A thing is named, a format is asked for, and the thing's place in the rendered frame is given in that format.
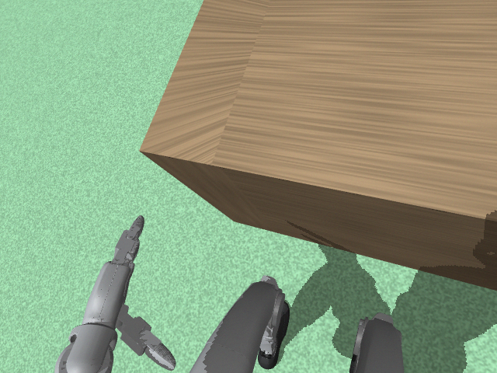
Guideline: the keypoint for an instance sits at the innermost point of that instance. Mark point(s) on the left robot foot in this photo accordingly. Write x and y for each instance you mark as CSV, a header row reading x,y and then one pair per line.
x,y
269,361

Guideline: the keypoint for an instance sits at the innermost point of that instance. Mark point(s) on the left robot arm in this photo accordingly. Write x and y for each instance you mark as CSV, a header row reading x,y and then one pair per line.
x,y
90,350

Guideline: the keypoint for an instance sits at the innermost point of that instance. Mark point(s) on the left robot hand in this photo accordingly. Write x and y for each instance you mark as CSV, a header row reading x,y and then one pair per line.
x,y
106,302

